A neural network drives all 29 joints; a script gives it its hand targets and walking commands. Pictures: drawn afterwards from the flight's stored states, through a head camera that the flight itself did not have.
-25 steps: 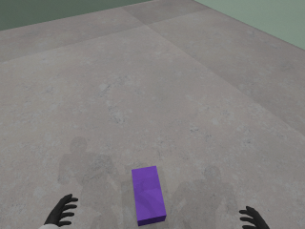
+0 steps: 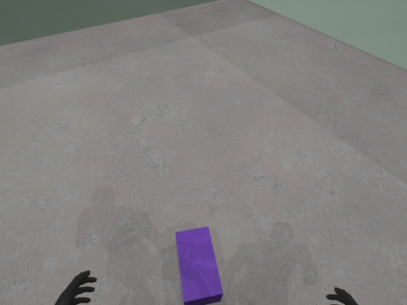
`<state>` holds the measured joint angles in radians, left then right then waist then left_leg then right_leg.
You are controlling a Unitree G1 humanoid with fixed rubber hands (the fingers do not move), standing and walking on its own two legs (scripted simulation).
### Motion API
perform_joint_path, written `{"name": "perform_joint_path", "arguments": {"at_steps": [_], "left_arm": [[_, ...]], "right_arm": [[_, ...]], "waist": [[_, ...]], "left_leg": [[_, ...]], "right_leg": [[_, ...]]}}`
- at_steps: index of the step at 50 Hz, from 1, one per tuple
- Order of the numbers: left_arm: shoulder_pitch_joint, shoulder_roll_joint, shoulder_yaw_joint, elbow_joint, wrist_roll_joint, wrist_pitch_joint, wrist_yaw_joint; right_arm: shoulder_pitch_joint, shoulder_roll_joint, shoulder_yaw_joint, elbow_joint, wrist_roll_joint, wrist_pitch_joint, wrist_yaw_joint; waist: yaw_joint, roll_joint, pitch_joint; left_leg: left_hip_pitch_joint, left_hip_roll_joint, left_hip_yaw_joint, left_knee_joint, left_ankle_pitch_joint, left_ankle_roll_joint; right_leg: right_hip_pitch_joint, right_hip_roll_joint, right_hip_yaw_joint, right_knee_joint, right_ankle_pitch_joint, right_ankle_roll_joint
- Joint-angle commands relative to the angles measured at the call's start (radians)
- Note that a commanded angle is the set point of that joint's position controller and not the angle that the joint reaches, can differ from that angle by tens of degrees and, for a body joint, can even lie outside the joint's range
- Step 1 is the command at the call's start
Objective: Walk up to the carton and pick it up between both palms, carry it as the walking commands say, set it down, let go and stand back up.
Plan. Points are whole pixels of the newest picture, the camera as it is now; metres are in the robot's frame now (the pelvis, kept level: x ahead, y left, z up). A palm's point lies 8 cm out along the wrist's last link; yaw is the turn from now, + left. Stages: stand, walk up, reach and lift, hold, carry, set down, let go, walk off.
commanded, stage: stand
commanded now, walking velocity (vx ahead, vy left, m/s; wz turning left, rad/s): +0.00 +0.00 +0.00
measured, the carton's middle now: (197, 265) +0.41 +0.03 -0.70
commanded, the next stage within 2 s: none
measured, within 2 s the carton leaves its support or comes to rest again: neither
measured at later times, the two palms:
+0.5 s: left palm out of the picture +0.09 +0.30 -0.10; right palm out of the picture +0.08 -0.31 -0.09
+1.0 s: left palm out of the picture +0.07 +0.30 -0.10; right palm out of the picture +0.07 -0.31 -0.09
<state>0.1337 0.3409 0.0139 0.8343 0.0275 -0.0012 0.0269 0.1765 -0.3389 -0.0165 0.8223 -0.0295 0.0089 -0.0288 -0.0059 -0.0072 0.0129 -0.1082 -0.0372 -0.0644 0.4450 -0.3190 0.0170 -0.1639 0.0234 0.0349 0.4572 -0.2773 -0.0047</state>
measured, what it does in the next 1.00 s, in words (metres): stands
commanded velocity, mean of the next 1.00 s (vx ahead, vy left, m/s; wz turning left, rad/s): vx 0.00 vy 0.00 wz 0.00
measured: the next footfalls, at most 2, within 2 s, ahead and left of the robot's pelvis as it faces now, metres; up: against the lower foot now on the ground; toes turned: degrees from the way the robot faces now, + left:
none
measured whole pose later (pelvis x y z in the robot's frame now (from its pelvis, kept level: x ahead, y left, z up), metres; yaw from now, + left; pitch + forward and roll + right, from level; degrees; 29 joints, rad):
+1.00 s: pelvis -0.03 -0.01 +0.01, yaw +0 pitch -2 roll +0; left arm 0.11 0.38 0.01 1.03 0.02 -0.01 0.01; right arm 0.14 -0.38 0.00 1.00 -0.02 -0.01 -0.02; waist 0.00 0.00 0.03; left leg -0.07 -0.03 -0.07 0.34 -0.23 0.01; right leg -0.12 0.02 0.03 0.34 -0.18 -0.01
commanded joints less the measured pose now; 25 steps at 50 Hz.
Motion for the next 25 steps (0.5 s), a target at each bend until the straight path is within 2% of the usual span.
{"name": "perform_joint_path", "arguments": {"at_steps": [1, 25], "left_arm": [[-0.035, 0.147, 0.032, -0.039, -0.001, -0.013, 0.004], [-0.055, 0.184, 0.025, 0.093, -0.007, -0.018, -0.006]], "right_arm": [[-0.022, -0.163, -0.036, -0.037, 0.001, -0.014, -0.004], [-0.057, -0.197, -0.023, 0.083, 0.005, -0.022, 0.004]], "waist": [[0.002, 0.009, -0.06], [0.006, 0.008, -0.012]], "left_leg": [[-0.027, 0.112, -0.074, -0.057, 0.397, -0.011], [-0.028, 0.128, -0.093, -0.147, 0.241, 0.0]], "right_leg": [[0.077, -0.101, 0.079, -0.036, 0.355, -0.011], [0.085, -0.119, 0.102, -0.131, 0.244, -0.012]]}}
